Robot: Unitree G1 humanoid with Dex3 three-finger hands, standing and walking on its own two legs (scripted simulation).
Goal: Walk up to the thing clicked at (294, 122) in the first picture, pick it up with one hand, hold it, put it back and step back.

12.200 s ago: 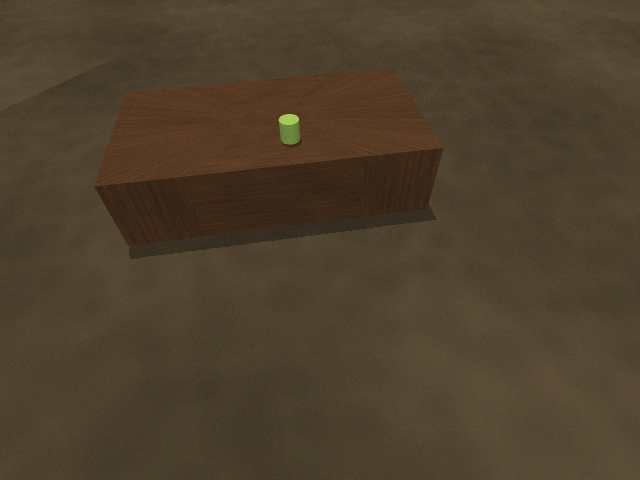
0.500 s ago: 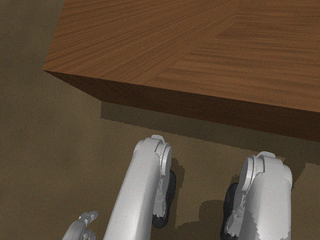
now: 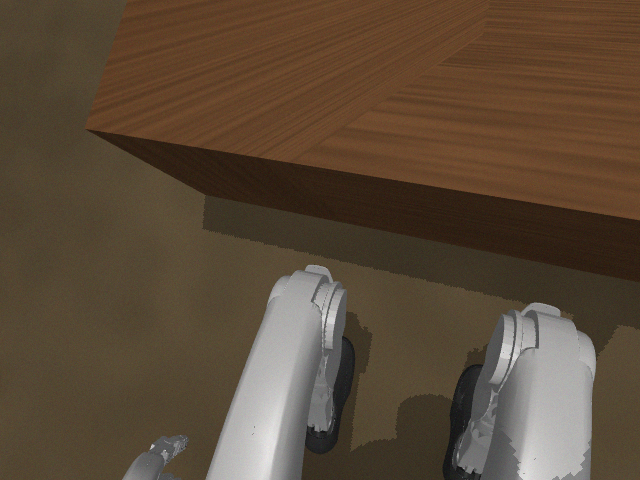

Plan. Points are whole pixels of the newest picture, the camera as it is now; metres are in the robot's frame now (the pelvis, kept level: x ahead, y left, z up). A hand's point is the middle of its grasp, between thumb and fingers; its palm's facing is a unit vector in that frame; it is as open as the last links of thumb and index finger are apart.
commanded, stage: close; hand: right
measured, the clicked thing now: out of the picture +0.58 -0.32 +0.00
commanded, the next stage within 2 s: settle in 0.22 s
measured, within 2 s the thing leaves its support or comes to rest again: leaves its support in 0.58 s
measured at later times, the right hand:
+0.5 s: hand out of the picture +0.57 -0.32 +0.03, palm faces +0.35 +0.93 -0.03, open 7.1 cm
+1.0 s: hand out of the picture +0.56 -0.32 +0.11, palm faces +0.37 +0.93 -0.03, open 6.6 cm
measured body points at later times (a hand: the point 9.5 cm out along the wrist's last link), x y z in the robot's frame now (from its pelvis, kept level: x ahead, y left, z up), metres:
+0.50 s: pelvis +0.00 +0.00 +0.00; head +0.25 -0.06 +0.37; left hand +0.05 +0.27 -0.10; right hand +0.54 -0.37 +0.03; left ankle +0.10 +0.11 -0.35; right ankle +0.08 -0.13 -0.35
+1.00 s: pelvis +0.01 +0.00 +0.07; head +0.24 -0.05 +0.46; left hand +0.07 +0.29 -0.04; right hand +0.53 -0.37 +0.12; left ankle +0.10 +0.11 -0.35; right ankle +0.08 -0.13 -0.35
